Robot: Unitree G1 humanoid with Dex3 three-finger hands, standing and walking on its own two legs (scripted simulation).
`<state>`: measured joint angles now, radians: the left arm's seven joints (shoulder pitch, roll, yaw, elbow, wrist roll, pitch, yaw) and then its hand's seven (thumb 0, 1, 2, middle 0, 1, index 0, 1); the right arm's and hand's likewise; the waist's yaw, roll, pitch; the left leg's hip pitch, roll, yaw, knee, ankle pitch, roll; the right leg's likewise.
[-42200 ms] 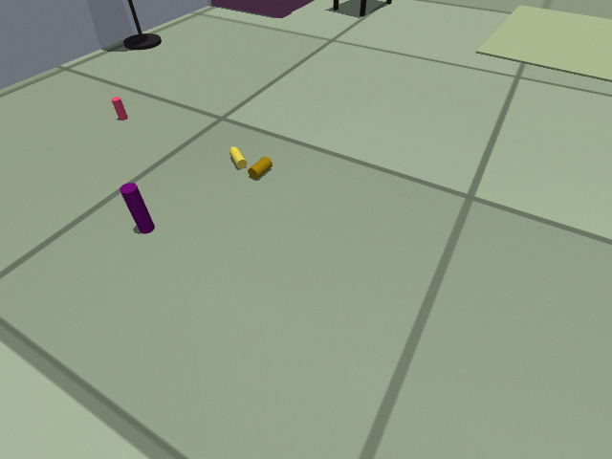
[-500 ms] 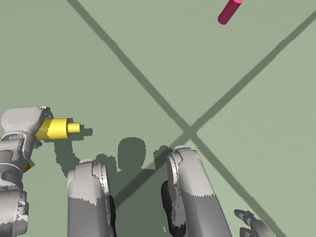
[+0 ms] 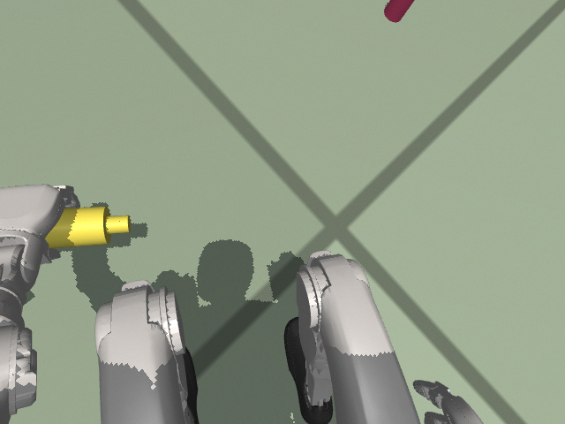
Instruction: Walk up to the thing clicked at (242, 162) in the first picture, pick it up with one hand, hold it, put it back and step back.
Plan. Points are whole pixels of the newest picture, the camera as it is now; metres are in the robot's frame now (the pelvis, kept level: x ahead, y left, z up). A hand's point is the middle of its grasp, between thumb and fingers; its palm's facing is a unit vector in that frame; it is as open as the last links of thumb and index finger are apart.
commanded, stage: lower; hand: left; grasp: from above
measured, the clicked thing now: (70, 227) +0.42 +0.27 -0.21
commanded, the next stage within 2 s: rest in 0.24 s
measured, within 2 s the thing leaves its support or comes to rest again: rests again in 1.20 s
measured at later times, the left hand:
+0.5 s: hand (60, 236) +0.42 +0.30 -0.25, palm faces -0.48 -0.06 -0.87, open 8.9 cm
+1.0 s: hand (70, 237) +0.42 +0.29 -0.29, palm faces -0.48 -0.07 -0.87, open 8.8 cm
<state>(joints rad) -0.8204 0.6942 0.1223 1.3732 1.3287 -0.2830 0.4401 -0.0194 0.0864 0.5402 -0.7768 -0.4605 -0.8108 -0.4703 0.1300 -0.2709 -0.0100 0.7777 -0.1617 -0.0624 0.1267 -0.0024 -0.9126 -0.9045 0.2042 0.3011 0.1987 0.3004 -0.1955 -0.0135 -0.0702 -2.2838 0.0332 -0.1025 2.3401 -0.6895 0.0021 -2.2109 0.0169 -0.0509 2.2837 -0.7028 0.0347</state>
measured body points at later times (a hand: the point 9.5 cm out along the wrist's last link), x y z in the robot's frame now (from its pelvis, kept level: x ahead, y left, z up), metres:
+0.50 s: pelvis +0.00 +0.00 -0.04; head +0.26 +0.07 +0.32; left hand +0.44 +0.30 -0.20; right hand +0.06 -0.29 -0.14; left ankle +0.08 +0.13 -0.32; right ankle +0.09 -0.13 -0.32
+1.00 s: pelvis +0.01 +0.00 -0.06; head +0.27 +0.08 +0.30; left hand +0.44 +0.30 -0.24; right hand +0.06 -0.28 -0.15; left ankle +0.08 +0.13 -0.32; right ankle +0.09 -0.13 -0.32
